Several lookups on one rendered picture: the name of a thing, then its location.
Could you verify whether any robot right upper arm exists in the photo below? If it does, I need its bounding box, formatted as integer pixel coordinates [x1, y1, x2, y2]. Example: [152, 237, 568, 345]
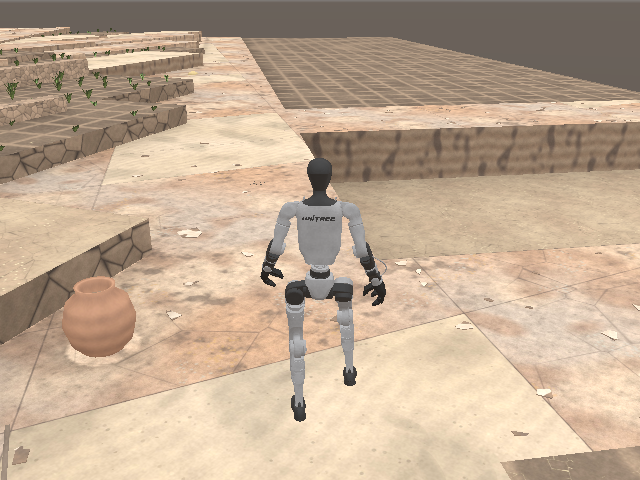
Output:
[340, 201, 369, 258]

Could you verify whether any right robot shin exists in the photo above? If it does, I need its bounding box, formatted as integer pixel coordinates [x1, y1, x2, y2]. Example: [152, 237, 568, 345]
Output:
[340, 309, 354, 373]

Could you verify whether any robot left hand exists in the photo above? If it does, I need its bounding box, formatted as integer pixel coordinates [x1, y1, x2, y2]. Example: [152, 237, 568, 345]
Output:
[260, 268, 284, 287]

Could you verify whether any robot right hand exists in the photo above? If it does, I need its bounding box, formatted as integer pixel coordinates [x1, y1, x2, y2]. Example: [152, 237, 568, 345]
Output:
[363, 281, 386, 306]

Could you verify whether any robot left forearm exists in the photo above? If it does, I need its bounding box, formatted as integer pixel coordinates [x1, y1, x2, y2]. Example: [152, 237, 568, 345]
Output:
[262, 239, 280, 272]

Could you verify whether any robot right forearm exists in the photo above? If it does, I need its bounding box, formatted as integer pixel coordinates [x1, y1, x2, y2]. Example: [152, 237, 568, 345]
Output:
[360, 242, 383, 286]

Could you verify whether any robot left upper arm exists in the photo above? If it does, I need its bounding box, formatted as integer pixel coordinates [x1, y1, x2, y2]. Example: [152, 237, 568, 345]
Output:
[269, 201, 299, 255]

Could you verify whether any left robot foot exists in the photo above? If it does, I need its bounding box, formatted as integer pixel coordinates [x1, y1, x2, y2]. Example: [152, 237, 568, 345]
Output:
[291, 395, 306, 422]

